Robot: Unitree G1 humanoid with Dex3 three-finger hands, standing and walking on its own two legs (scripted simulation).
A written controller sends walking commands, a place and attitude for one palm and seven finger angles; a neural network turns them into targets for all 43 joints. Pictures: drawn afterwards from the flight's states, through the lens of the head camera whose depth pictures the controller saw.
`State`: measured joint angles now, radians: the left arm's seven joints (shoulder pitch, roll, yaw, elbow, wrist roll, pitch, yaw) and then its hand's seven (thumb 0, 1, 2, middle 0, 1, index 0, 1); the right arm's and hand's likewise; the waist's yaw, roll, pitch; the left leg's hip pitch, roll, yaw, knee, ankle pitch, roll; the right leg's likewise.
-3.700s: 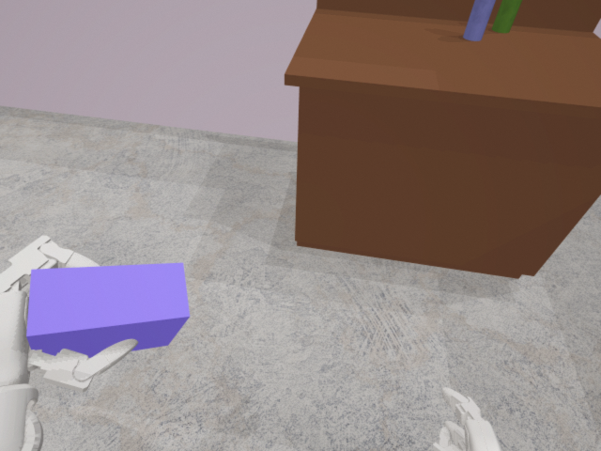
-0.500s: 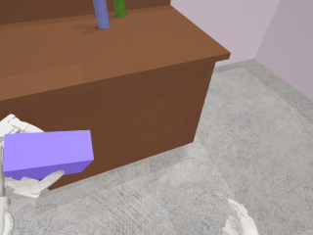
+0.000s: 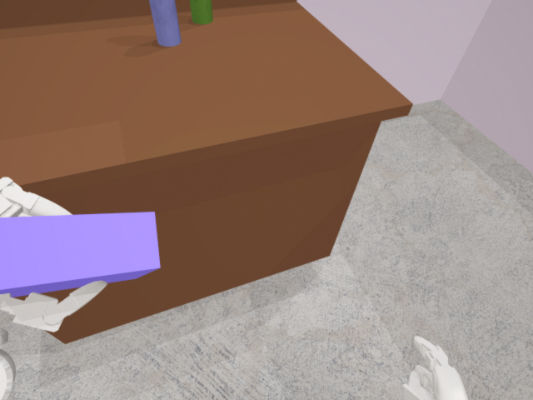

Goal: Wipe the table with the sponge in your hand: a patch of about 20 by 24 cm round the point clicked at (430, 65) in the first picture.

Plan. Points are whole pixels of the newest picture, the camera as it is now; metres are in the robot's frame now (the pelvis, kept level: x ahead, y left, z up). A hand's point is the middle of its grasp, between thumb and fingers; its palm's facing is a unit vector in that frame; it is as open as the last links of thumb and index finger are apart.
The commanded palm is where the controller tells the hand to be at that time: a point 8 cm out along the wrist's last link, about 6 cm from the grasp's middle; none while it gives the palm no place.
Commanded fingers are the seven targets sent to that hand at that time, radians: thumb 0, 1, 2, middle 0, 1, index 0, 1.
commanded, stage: take the last steps up to it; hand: left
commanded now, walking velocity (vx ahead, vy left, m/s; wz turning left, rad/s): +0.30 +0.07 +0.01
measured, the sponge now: (103, 252) +0.23 +0.20 +0.17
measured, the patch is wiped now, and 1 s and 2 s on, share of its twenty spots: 0.00 0.00 0.00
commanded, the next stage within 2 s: come to a stop and stand still in 0.62 s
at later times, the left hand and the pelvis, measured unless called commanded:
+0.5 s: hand (109, 187) +0.32 +0.22 +0.18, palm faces +0.39 -0.81 -0.44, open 10.0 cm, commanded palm +0.26 +0.27 +0.19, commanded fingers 0.00 0.10 1.30 -1.20 -1.60 -1.20 -1.60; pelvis +0.11 -0.02 +0.02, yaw +2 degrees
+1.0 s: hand (119, 148) +0.38 +0.23 +0.18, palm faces +0.41 -0.80 -0.44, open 10.0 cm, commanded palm +0.33 +0.27 +0.19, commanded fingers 0.00 0.10 1.30 -1.20 -1.60 -1.20 -1.60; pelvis +0.17 -0.01 +0.01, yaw +0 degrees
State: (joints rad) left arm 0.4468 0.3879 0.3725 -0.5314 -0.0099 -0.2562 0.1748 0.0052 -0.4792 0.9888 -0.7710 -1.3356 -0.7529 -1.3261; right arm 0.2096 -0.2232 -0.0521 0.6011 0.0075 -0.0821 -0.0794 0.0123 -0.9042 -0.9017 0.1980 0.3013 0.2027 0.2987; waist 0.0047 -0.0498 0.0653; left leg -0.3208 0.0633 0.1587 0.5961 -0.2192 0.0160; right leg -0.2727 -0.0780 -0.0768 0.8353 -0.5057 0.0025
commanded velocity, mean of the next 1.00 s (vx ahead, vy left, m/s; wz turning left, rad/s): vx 0.11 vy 0.05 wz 0.01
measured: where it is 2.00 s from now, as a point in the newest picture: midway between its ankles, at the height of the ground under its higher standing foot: outside the picture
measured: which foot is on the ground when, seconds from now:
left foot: down 0.00-0.26, up 0.28-0.58, down 0.60-0.98, up 1.00-1.00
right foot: up 0.00-0.22, down 0.24-0.60, up 0.62-0.92, down 0.94-1.00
